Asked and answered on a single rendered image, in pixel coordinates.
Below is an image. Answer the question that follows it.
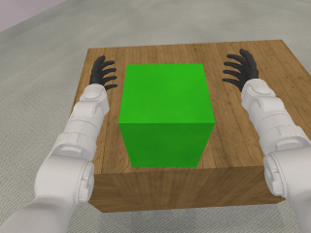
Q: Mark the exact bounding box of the carton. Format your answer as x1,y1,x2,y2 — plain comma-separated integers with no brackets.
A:
118,63,216,167

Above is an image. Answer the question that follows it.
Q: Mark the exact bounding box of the left robot hand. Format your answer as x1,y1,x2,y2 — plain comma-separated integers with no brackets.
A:
89,55,118,91

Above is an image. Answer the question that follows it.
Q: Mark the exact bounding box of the robot right forearm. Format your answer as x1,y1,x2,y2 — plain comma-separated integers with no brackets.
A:
241,79,311,155

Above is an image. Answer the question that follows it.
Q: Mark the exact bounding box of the pedestal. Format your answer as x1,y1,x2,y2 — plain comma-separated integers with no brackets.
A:
69,39,311,213

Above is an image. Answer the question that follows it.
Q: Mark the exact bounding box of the right robot hand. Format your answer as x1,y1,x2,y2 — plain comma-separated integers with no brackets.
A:
222,49,259,92

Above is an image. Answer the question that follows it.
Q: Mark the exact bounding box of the robot left forearm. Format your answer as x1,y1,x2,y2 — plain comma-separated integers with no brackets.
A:
34,83,110,196

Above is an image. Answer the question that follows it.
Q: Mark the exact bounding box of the robot right upper arm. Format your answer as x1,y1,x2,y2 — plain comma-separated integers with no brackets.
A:
263,146,311,233

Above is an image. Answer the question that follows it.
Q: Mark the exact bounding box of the robot left upper arm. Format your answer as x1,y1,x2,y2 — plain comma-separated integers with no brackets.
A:
0,154,94,233

